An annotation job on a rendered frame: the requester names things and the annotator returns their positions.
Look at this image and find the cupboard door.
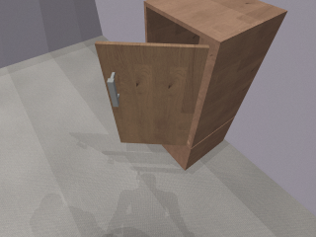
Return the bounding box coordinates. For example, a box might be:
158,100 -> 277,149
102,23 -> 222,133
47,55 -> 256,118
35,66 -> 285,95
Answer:
95,40 -> 209,146

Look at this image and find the handle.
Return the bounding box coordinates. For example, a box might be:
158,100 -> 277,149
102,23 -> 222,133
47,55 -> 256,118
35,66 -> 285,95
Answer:
107,72 -> 119,107

